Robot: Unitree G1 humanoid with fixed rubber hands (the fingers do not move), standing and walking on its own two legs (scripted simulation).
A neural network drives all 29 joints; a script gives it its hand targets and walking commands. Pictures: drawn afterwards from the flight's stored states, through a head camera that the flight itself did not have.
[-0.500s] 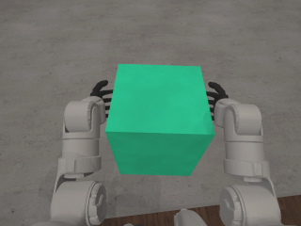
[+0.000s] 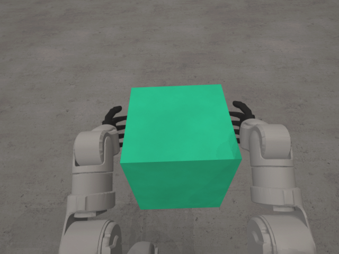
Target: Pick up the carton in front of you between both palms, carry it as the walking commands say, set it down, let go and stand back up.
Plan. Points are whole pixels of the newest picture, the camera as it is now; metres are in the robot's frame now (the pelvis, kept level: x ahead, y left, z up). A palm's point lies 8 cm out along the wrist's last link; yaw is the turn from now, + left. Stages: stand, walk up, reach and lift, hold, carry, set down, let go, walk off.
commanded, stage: carry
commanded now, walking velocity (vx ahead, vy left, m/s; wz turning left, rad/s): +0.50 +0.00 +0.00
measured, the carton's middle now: (178, 150) +0.36 +0.01 +0.01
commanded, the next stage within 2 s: none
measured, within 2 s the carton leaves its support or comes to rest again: neither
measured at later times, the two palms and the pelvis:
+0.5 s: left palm (146, 39) +0.70 +0.12 +0.12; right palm (246, 44) +0.66 -0.18 +0.12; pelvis +0.32 +0.02 +0.01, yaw -3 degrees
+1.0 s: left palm (155, 15) +0.89 +0.10 +0.10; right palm (236, 12) +0.90 -0.20 +0.09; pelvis +0.62 -0.06 +0.03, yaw +0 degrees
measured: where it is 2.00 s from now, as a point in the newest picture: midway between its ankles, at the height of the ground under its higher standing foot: (188, 101)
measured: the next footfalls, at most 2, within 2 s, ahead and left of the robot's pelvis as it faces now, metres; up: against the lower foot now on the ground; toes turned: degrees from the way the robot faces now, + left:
left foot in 0.28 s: +0.38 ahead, +0.06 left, +0.00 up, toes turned +3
right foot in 0.76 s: +0.63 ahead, -0.14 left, +0.00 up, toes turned -10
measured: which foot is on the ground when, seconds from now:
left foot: up 0.00-0.26, down 0.28-0.78, up 0.80-1.00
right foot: down 0.00-0.28, up 0.30-0.74, down 0.76-1.00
